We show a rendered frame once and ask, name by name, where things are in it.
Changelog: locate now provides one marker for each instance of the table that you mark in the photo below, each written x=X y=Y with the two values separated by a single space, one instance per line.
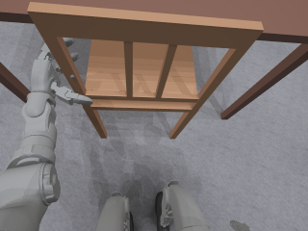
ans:
x=282 y=20

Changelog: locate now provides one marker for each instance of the robot left upper arm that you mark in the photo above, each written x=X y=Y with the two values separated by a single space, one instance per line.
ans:
x=25 y=194

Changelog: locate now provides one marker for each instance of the robot left hand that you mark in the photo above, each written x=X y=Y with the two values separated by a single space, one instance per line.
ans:
x=45 y=72

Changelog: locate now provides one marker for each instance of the robot left thigh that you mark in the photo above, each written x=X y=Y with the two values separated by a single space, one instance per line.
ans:
x=115 y=211

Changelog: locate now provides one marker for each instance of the robot right hand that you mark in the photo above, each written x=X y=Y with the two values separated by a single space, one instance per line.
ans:
x=239 y=226

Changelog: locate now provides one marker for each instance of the robot right shin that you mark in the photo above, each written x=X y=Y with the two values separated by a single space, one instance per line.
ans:
x=167 y=216

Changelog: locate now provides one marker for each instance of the chair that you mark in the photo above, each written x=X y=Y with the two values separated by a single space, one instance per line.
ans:
x=141 y=61

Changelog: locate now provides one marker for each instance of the robot left forearm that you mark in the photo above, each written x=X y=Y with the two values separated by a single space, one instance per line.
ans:
x=38 y=140

